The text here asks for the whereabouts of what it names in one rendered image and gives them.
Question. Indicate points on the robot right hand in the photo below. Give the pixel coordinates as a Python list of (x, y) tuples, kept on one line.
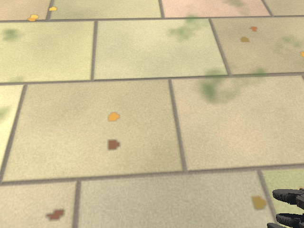
[(294, 197)]

